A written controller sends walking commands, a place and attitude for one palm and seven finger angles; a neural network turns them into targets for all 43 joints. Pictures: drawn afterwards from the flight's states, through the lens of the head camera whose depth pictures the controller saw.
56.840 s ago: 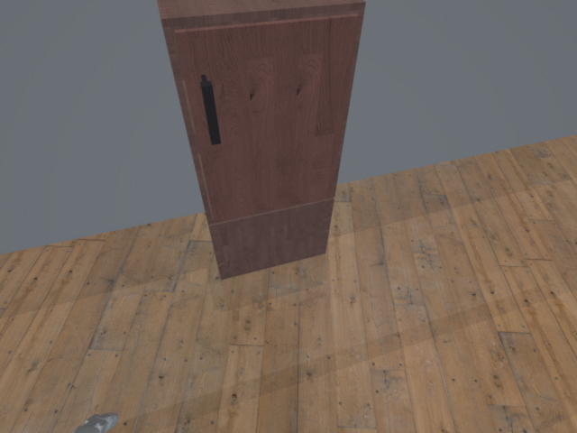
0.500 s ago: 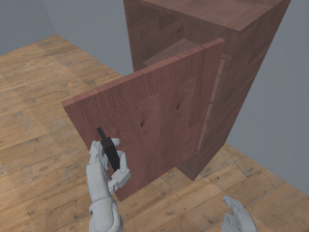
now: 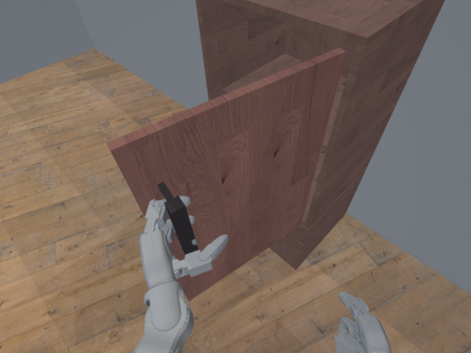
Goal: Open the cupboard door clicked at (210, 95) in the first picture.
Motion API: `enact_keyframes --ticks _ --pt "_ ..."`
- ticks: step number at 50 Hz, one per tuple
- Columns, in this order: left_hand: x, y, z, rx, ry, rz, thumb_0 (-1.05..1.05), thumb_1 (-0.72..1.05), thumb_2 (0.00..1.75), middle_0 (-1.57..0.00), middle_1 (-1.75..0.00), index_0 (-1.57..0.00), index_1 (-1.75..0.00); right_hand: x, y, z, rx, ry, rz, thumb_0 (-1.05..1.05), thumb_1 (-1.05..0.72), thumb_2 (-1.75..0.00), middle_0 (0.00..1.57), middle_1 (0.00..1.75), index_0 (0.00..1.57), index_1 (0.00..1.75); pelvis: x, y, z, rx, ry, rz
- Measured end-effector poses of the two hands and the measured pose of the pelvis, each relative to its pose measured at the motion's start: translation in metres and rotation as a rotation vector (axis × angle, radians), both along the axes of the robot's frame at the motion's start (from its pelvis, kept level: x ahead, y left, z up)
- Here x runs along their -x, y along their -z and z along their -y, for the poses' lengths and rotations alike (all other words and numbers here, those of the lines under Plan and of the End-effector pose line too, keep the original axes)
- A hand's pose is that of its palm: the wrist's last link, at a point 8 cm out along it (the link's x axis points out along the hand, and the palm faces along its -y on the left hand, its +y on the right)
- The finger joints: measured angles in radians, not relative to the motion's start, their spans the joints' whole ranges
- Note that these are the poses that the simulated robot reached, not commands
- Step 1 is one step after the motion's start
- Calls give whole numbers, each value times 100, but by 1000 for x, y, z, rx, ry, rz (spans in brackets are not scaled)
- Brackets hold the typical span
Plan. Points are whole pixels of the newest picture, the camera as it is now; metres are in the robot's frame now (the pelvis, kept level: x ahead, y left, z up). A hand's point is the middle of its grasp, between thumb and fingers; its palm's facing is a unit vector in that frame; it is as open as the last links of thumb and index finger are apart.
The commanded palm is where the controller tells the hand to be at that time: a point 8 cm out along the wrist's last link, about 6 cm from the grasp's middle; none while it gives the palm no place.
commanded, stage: open thumb and fingers to let go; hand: left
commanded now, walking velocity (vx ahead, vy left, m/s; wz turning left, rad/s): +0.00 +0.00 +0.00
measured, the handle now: (178, 221) +0.32 +0.12 +0.06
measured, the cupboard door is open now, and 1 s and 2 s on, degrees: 79 81 80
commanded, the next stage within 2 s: slide the hand sideways off the handle in 0.42 s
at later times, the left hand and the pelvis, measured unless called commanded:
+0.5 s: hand (195, 243) +0.27 +0.08 +0.07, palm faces +0.29 -0.96 -0.01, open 14.8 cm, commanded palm +0.23 +0.13 +0.07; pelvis -0.01 +0.02 +0.00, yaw -1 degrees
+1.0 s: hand (182, 274) +0.23 +0.10 +0.07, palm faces -0.09 -1.00 -0.01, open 16.2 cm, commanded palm +0.20 +0.16 +0.07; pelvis +0.00 +0.03 -0.01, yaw -2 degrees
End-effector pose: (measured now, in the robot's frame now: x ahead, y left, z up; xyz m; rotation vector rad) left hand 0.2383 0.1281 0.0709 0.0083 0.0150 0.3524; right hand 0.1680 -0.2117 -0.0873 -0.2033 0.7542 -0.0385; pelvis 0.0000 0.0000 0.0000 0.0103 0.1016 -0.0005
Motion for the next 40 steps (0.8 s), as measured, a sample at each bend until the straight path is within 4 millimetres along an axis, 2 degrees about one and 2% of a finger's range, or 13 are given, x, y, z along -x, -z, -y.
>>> enact_keyframes --ticks 6,12,20,28,35,40 --pt "-1 0 -1 15 13 4 0 -27 40 -31 -121 -34 -121 8 0 -3 4 11 -7 1 -90 -90 21 30 20 30 3 0 -7 2 6 1" --pt "0 0 -1 8 26 6 -1 -43 33 -29 -106 -31 -105 11 -1 -10 0 13 -4 1 -90 -90 21 30 20 30 4 1 -14 3 13 3" --pt "0 0 2 -2 59 5 -1 -49 30 -28 -75 -28 -74 8 -2 -20 -13 6 7 1 -90 -90 21 30 20 30 5 2 -19 7 17 6" --pt "0 0 -2 -11 69 3 -1 -50 30 -38 -60 -37 -63 2 -2 -26 -17 -16 6 1 -90 -90 21 30 20 30 6 3 -21 8 13 6" --pt "8 0 -19 -104 453 15 -1 -50 30 -26 -43 -19 -45 7 -1 -23 -10 -20 33 1 -90 -90 21 30 20 30 8 5 -24 11 1 12" --pt "13 0 -17 20 519 0 -2 -50 30 -19 -36 -15 -36 11 -6 -22 -19 16 79 1 -90 -90 21 30 20 30 8 3 -30 13 10 16"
